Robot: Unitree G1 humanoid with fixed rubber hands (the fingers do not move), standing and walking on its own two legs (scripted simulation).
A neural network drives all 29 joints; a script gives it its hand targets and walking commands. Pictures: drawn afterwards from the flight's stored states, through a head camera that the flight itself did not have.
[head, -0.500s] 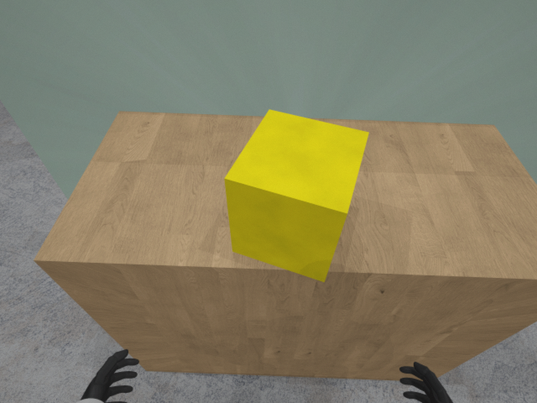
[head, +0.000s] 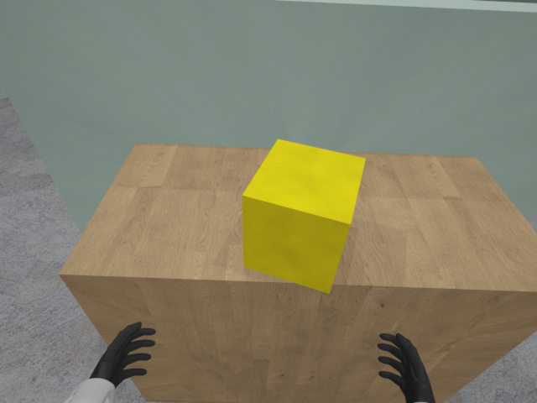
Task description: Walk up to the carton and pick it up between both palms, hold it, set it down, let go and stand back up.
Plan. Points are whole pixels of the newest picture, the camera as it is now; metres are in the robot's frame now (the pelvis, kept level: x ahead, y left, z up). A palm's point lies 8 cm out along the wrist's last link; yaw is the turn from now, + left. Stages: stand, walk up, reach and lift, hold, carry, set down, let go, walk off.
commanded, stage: reach and lift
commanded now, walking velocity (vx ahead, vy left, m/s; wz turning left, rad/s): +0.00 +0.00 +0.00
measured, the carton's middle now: (302, 214) +0.44 -0.03 +0.05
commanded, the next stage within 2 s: none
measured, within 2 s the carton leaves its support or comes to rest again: neither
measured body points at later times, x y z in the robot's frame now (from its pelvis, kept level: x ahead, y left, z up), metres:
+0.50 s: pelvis +0.02 +0.00 +0.00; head +0.02 +0.02 +0.45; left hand +0.23 +0.23 +0.03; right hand +0.21 -0.17 +0.03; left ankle -0.01 +0.12 -0.74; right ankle +0.05 -0.13 -0.74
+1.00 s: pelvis +0.05 +0.04 +0.00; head +0.05 +0.06 +0.45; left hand +0.29 +0.23 +0.08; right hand +0.27 -0.15 +0.08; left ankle -0.01 +0.12 -0.74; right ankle +0.05 -0.13 -0.74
